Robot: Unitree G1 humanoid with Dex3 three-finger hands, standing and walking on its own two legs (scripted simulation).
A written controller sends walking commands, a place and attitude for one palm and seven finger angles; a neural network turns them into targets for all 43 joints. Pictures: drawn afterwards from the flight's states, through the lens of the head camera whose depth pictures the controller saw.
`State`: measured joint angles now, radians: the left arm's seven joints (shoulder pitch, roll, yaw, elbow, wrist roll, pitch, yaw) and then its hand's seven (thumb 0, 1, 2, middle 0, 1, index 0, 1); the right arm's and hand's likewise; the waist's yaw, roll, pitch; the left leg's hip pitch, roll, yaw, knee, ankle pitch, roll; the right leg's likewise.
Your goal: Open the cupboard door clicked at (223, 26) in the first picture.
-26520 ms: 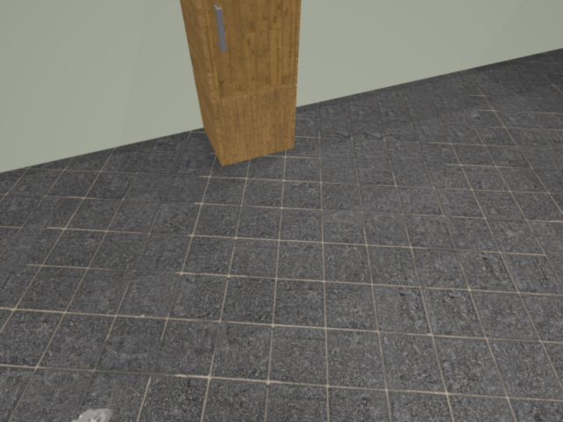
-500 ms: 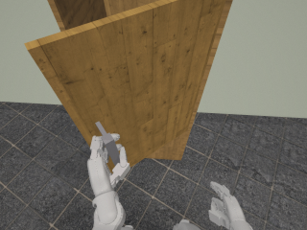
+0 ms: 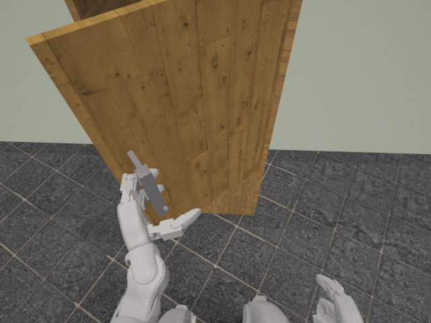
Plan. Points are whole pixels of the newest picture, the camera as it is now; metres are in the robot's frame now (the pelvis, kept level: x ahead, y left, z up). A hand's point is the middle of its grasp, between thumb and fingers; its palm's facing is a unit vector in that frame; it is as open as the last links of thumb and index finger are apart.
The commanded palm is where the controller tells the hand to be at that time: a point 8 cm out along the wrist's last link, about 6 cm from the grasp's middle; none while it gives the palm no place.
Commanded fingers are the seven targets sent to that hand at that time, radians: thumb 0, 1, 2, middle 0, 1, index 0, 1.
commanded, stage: open thumb and fingers to let go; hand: left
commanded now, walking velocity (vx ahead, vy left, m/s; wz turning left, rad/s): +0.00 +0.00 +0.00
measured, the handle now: (147, 185) +0.36 +0.15 +0.04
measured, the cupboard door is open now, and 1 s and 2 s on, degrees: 39 41 41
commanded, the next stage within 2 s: slide the hand sideways off the handle in 0.36 s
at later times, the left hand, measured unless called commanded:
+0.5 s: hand (169, 212) +0.31 +0.10 +0.03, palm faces +0.32 -0.95 -0.01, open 15.8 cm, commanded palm +0.27 +0.15 +0.03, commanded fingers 0.00 -0.50 0.30 -0.15 -0.30 -0.15 -0.30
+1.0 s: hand (155, 240) +0.26 +0.11 +0.04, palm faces -0.09 -1.00 -0.01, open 16.5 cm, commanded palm +0.23 +0.17 +0.03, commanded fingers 0.00 -0.50 0.30 -0.15 -0.30 -0.15 -0.30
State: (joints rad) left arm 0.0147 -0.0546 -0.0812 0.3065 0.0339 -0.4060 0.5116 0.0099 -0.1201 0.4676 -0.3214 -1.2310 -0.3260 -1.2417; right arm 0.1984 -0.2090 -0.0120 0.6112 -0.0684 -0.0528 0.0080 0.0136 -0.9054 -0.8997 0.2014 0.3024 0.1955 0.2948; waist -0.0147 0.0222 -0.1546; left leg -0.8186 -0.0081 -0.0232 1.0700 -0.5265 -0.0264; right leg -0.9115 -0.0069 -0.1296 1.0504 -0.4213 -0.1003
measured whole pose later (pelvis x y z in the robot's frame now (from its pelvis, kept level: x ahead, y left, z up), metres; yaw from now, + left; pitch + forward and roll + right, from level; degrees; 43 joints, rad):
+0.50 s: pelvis -0.01 +0.03 +0.00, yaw -1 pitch +15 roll +0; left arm -0.01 -0.09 -0.17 0.34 0.11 -0.42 0.56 -0.01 -0.50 0.30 -0.22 -0.45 -0.21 -0.45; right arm 0.18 -0.18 0.01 0.59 -0.09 -0.05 0.02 0.01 -0.90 -0.90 0.20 0.30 0.20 0.30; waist 0.00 0.02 -0.16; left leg -0.84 -0.02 0.00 1.11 -0.53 0.02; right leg -0.93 -0.02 -0.10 1.06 -0.40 -0.06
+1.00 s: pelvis +0.00 +0.05 -0.01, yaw -2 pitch +16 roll -1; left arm 0.26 0.06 -0.19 0.00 -0.02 -0.36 0.06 -0.01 -0.50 0.30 -0.12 -0.29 -0.12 -0.29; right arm 0.24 -0.22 0.02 0.43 -0.02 -0.06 0.02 0.01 -0.90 -0.90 0.20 0.30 0.20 0.30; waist 0.01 0.03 -0.15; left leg -0.87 -0.03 0.02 1.17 -0.59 0.04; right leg -0.95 -0.03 -0.09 1.12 -0.45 -0.04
